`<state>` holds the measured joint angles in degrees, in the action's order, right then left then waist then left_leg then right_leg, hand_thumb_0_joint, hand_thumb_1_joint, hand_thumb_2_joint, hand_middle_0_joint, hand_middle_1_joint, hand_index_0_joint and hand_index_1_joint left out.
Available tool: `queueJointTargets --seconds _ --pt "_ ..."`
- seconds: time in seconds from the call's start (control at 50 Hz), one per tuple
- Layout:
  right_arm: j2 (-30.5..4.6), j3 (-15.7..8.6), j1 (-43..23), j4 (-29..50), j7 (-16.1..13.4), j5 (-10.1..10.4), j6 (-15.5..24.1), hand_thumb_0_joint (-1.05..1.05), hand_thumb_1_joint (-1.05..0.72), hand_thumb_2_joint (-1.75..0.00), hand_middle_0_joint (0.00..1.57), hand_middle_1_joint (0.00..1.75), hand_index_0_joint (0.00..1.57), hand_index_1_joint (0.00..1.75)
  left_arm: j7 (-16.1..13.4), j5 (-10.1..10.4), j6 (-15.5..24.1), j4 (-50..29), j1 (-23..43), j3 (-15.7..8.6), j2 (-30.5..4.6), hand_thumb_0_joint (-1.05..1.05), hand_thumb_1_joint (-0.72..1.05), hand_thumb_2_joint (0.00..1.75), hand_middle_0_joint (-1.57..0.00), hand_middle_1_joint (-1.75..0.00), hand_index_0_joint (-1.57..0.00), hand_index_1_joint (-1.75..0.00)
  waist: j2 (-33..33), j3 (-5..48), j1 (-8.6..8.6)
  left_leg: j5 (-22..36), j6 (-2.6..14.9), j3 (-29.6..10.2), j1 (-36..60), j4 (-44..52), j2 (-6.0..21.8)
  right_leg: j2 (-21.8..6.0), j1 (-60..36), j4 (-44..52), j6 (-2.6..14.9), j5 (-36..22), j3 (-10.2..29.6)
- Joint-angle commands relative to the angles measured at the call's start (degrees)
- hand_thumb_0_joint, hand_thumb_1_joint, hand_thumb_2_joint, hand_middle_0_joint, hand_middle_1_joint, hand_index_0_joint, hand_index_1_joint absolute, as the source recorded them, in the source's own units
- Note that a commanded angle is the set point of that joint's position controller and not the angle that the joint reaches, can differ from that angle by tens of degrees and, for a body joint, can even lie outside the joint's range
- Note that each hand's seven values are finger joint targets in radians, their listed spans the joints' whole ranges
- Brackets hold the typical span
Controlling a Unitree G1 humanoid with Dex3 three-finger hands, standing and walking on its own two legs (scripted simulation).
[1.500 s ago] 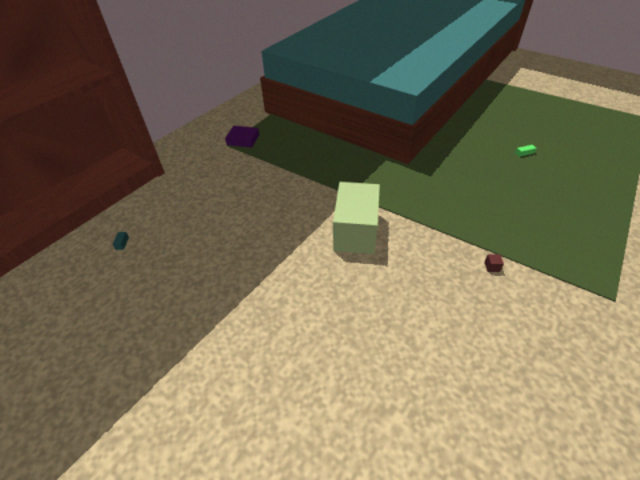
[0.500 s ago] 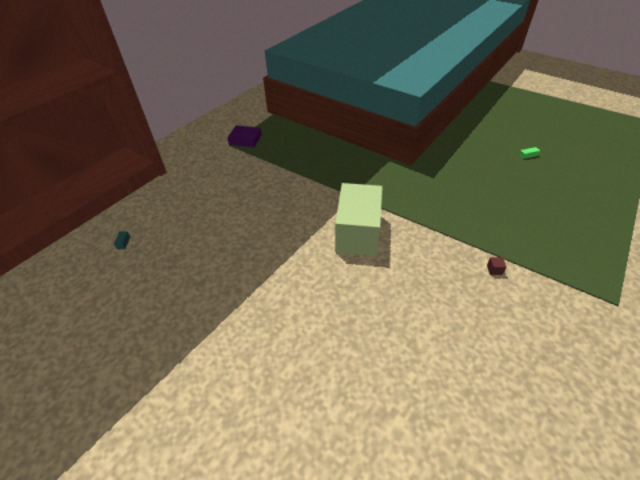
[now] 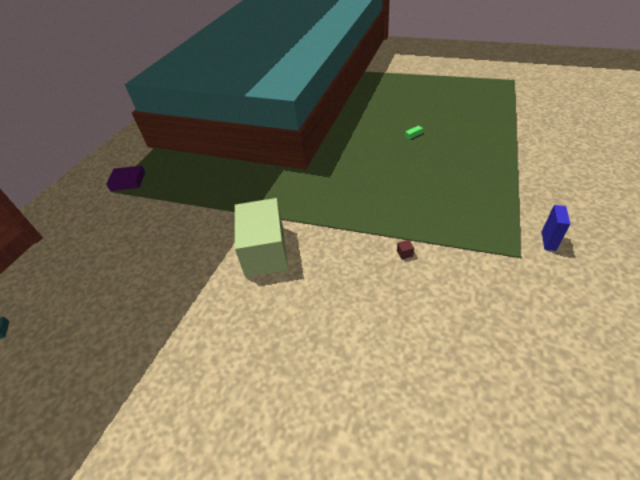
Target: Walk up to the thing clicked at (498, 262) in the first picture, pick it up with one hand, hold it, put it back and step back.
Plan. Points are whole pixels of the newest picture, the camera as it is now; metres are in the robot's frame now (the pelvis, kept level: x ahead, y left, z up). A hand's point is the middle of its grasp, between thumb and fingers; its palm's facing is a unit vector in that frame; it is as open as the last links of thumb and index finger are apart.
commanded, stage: walk up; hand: left
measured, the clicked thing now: (405, 249) +1.11 -0.23 -0.72
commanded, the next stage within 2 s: none
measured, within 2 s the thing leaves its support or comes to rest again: neither
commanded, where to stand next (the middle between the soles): +0.72 -0.31 m, yaw -27 degrees
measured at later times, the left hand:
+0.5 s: hand (223, 379) +0.33 +0.20 -0.13, palm faces -0.31 -0.89 -0.32, open 7.4 cm
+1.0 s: hand (321, 250) +0.56 +0.04 -0.09, palm faces -0.37 -0.84 -0.39, open 7.4 cm
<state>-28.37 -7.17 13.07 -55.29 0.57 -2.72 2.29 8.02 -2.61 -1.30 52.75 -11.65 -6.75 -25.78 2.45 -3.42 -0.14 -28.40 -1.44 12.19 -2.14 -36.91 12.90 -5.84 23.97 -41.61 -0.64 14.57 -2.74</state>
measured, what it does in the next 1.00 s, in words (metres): walks ahead, turning right: left foot, then right foot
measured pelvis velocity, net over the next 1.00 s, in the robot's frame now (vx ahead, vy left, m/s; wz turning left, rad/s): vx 0.37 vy -0.16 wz -0.43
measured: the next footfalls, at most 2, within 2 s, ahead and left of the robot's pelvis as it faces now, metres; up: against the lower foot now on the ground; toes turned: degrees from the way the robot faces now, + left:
left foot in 0.38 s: +0.31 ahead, +0.07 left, +0.00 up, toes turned -6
right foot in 0.80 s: +0.41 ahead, -0.28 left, +0.00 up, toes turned -24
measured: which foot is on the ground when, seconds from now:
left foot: down 0.00-0.00, up 0.02-0.36, down 0.38-0.82, up 0.84-1.00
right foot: down 0.00-0.40, up 0.42-0.78, down 0.80-1.00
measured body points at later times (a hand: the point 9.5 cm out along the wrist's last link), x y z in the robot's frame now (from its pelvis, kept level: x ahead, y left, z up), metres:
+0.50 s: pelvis +0.20 -0.04 +0.02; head +0.22 -0.02 +0.46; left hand +0.34 +0.25 -0.11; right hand +0.17 -0.37 -0.07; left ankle +0.27 +0.07 -0.71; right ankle +0.13 -0.14 -0.65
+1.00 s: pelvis +0.37 -0.16 +0.02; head +0.38 -0.19 +0.47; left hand +0.58 +0.09 -0.06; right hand +0.31 -0.48 -0.10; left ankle +0.42 -0.01 -0.63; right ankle +0.37 -0.27 -0.71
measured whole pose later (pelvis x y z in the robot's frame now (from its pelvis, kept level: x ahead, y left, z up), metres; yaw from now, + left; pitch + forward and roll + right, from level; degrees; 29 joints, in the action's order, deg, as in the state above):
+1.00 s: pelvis +0.37 -0.16 +0.02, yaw -25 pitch -3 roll +1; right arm -24.3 -1.8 17.0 -47.5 2.1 -0.2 2.7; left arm 2.8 0.7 3.7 46.2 -15.3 -2.7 -21.2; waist 2.7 -5.3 1.0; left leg -22.1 1.2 2.2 -24.3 -63.8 5.5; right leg 1.1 15.3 -32.3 2.7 13.5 0.3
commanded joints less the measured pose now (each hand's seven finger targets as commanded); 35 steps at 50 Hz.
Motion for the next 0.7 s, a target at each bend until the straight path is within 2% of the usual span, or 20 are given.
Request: queueJointTargets --seconds 0.0,0.02,0.04,0.08,0.12,0.16,0.22,0.26,0.3,0.32,0.34,0.36,0.38,0.4,0.42,0.44,0.48,0.52,0.6,0.68 --pt "-6.1 1.0 -5.9 11.6 0.6 1.7 1.9 0.0 -0.9 -0.9 0.2 0.3 0.2 0.3 -2.8 1.2 2.4 -2.7 -15.3 -5.7 -21.6 0.0 0.9 0.9 -0.2 -0.3 -0.2 -0.3 -26.6 3.8 8.53 -7.3 1.54 -7.5 -40.4 -34.7 -13.2 -13.0 -27.1 32.3 13.99 22.1 44.7" --pt "-9.4 0.3 -7.0 10.8 0.5 1.6 2.2 0.0 -0.9 -0.9 0.2 0.3 0.2 0.3 -3.1 2.0 2.4 -3.9 -11.4 -5.7 -21.3 0.0 0.9 0.9 -0.2 -0.3 -0.2 -0.3 -16.7 1.5 7.08 -4.0 1.39 -11.3 -38.1 -34.6 -9.0 -15.5 -22.6 32.6 16.75 24.4 46.7" --pt "-10.4 0.0 -7.4 9.8 0.8 2.2 2.7 0.0 -0.9 -0.9 0.2 0.3 0.2 0.3 -3.8 2.6 2.3 -5.1 -9.2 -5.1 -19.4 0.0 0.9 0.9 -0.2 -0.3 -0.2 -0.3 -11.8 1.4 6.24 0.3 2.0 -13.6 -36.6 -35.1 -6.9 -13.2 -20.5 31.8 16.6 20.9 42.0" --pt "-8.2 0.5 -1.4 7.5 0.9 3.2 2.4 0.0 -0.9 -0.9 0.2 0.3 0.2 0.3 -5.0 2.6 2.8 -6.3 -3.9 -3.3 -15.3 0.0 0.9 0.9 -0.2 -0.3 -0.2 -0.3 -11.8 0.9 1.66 5.9 3.0 -13.5 -32.0 -29.1 -4.7 -7.6 -17.2 26.5 12.45 9.8 27.3" --pt "-8.2 0.3 2.0 7.2 1.1 2.6 2.1 0.0 -0.9 -0.9 0.2 0.3 0.2 0.3 -5.1 2.5 3.5 -7.6 -2.5 -2.5 -13.3 0.0 0.9 0.9 -0.2 -0.3 -0.2 -0.3 -10.9 1.1 0.17 7.5 3.07 -12.5 -25.1 -23.2 -5.1 -4.6 -11.3 25.4 11.28 5.1 20.9" --pt "-7.8 0.0 2.1 7.9 1.4 1.9 1.8 0.0 -0.9 -0.9 0.2 0.3 0.2 0.3 -4.9 2.1 4.0 -8.8 -2.8 -1.9 -12.3 0.0 0.9 0.9 -0.2 -0.3 -0.2 -0.3 -9.3 -0.3 0.2 7.5 2.45 -10.9 -23.5 -16.6 -6.4 -3.5 -7.6 26.1 12.17 8.0 18.4" --pt "-7.8 -0.3 -0.1 9.9 1.7 1.3 2.2 0.0 -0.9 -0.9 0.2 0.3 0.2 0.3 -4.4 1.8 4.5 -10.1 -4.0 -1.7 -12.4 0.0 0.9 0.9 -0.2 -0.3 -0.2 -0.3 -8.8 -1.7 1.28 10.2 1.71 -10.7 -23.2 -8.9 -7.0 -4.5 -5.6 27.7 13.04 12.5 20.2" --pt "-7.2 -0.3 0.1 10.7 1.7 1.3 3.0 0.0 -0.9 -0.9 0.2 0.3 0.2 0.3 -4.3 1.7 4.8 -11.1 -3.7 -1.6 -12.3 0.0 0.9 0.9 -0.2 -0.3 -0.2 -0.3 -7.9 -1.1 1.01 14.0 1.8 -10.7 -19.6 -3.9 -7.2 -4.9 -5.0 26.0 12.45 9.4 20.4" --pt "-6.6 -0.6 2.6 10.1 1.3 1.2 3.9 0.0 -0.9 -0.9 0.2 0.3 0.2 0.3 -4.3 1.6 4.7 -11.7 -1.9 -1.3 -11.9 0.0 0.9 0.9 -0.2 -0.3 -0.2 -0.3 -7.4 -0.3 -1.12 17.0 2.22 -9.7 -12.7 0.1 -8.5 -3.9 -1.4 21.6 11.56 4.8 18.5" --pt "-6.4 -0.9 7.2 9.2 1.0 1.1 4.5 0.0 -0.9 -0.9 0.2 0.3 0.2 0.3 -4.3 1.5 4.7 -12.4 -0.6 -0.9 -11.1 0.0 0.9 0.9 -0.2 -0.3 -0.2 -0.3 -6.0 1.1 -3.89 19.6 2.43 -9.2 -4.6 4.8 -9.3 -2.8 2.4 15.6 10.26 2.7 17.0" --pt "-8.3 -1.7 12.6 7.6 0.4 0.7 5.0 0.0 -0.9 -0.9 0.2 0.3 0.2 0.3 -4.3 1.5 4.6 -13.0 -0.8 -0.2 -8.7 0.0 0.9 0.9 -0.2 -0.3 -0.2 -0.3 -1.9 3.8 -6.45 18.4 3.34 -10.3 6.0 6.3 -9.9 1.0 8.1 6.0 8.28 0.3 14.6" --pt "-11.8 -2.8 18.1 7.1 -0.3 0.0 5.7 0.0 -0.9 -0.9 0.2 0.3 0.2 0.3 -4.3 1.8 4.9 -13.1 -3.8 1.0 -3.9 0.0 0.9 0.9 -0.2 -0.3 -0.2 -0.3 10.6 8.2 -8.58 4.9 5.33 -23.3 12.5 14.9 -0.9 8.0 12.2 -12.1 5.93 0.8 9.0" --pt "-14.5 -2.9 16.0 8.6 -0.6 0.0 5.9 0.0 -0.9 -0.9 0.2 0.3 0.2 0.3 -4.8 1.8 4.5 -12.1 -7.3 1.6 -2.7 0.0 0.9 0.9 -0.2 -0.3 -0.2 -0.3 12.6 5.8 -5.67 -10.0 7.66 -45.8 9.8 24.2 11.5 13.2 19.6 -22.3 3.74 12.8 8.9" --pt "-15.0 -2.9 9.8 10.4 -0.5 1.3 5.8 0.0 -0.9 -0.9 0.2 0.3 0.2 0.3 -5.2 1.3 3.9 -10.9 -9.6 0.6 -8.9 0.0 0.9 0.9 -0.2 -0.3 -0.2 -0.3 4.4 4.1 -3.16 -18.5 11.19 -50.5 4.0 27.6 15.2 9.3 17.8 -25.3 3.77 12.7 11.5" --pt "-15.4 -2.9 5.8 11.1 -0.2 2.3 5.8 0.0 -0.9 -0.9 0.2 0.3 0.2 0.3 -5.3 1.0 3.9 -9.9 -10.8 0.4 -10.7 0.0 0.9 0.9 -0.2 -0.3 -0.2 -0.3 4.6 2.0 -1.32 -17.7 14.07 -50.5 0.4 27.9 16.2 5.7 17.0 -27.1 4.12 11.6 11.6" --pt "-12.9 -2.1 4.3 11.5 0.0 2.2 5.7 0.0 -0.9 -0.9 0.2 0.3 0.2 0.3 -5.2 1.2 4.2 -9.3 -8.4 0.1 -11.8 0.0 0.9 0.9 -0.2 -0.3 -0.2 -0.3 1.7 -1.8 -0.85 -11.3 13.8 -42.4 -4.0 27.1 12.9 4.0 15.9 -26.4 3.26 8.6 11.9" --pt "-9.8 -0.8 5.6 11.3 0.0 1.8 6.0 0.0 -0.9 -0.9 0.2 0.3 0.2 0.3 -4.5 1.9 4.5 -8.1 -7.5 -0.3 -10.4 0.0 0.9 0.9 -0.2 -0.3 -0.2 -0.3 3.4 -3.2 -1.34 5.2 10.32 -26.6 -6.3 25.5 5.9 2.8 12.0 -20.8 2.5 3.4 10.8" --pt "-9.5 -0.4 7.3 10.4 0.1 2.1 6.2 0.0 -0.9 -0.9 0.2 0.3 0.2 0.3 -3.8 2.5 4.2 -8.6 -6.5 0.0 -8.8 0.0 0.9 0.9 -0.2 -0.3 -0.2 -0.3 5.3 -1.9 -1.71 19.8 10.68 -18.6 -4.3 23.4 4.4 2.5 11.1 -17.1 1.52 1.3 9.5" --pt "-11.3 -0.7 7.7 11.5 0.2 1.6 5.7 0.0 -0.9 -0.9 0.2 0.3 0.2 0.3 -2.6 2.6 3.8 -11.2 -0.3 0.7 -6.9 0.0 0.9 0.9 -0.2 -0.3 -0.2 -0.3 6.9 -1.0 -2.38 33.0 12.61 -10.0 -2.4 20.5 4.5 1.5 8.9 -5.3 0.92 0.2 4.9" --pt "-12.3 -0.9 6.7 12.4 0.5 1.8 4.8 0.0 -0.9 -0.9 0.2 0.3 0.2 0.3 -2.1 2.3 3.7 -11.2 2.0 0.6 -6.4 0.0 0.9 0.9 -0.2 -0.3 -0.2 -0.3 7.5 1.0 -2.27 27.9 10.5 -5.8 -4.6 17.4 2.9 2.5 -0.2 5.1 2.22 -4.8 0.2"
